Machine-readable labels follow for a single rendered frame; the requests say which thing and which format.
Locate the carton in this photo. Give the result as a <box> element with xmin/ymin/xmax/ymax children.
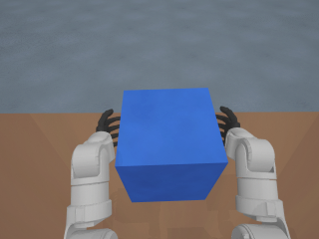
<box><xmin>115</xmin><ymin>88</ymin><xmax>228</xmax><ymax>203</ymax></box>

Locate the right robot forearm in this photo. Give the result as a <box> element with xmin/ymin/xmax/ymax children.
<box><xmin>224</xmin><ymin>127</ymin><xmax>291</xmax><ymax>239</ymax></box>

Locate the robot right hand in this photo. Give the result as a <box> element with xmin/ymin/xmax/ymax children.
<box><xmin>215</xmin><ymin>106</ymin><xmax>240</xmax><ymax>146</ymax></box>

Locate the robot left hand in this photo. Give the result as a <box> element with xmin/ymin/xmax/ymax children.
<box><xmin>96</xmin><ymin>109</ymin><xmax>121</xmax><ymax>147</ymax></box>

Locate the robot left upper arm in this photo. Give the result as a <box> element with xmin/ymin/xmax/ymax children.
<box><xmin>68</xmin><ymin>228</ymin><xmax>119</xmax><ymax>239</ymax></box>

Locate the left robot forearm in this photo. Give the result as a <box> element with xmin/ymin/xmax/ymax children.
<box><xmin>64</xmin><ymin>131</ymin><xmax>116</xmax><ymax>239</ymax></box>

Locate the robot right upper arm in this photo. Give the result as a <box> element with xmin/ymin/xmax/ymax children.
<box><xmin>231</xmin><ymin>223</ymin><xmax>288</xmax><ymax>239</ymax></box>

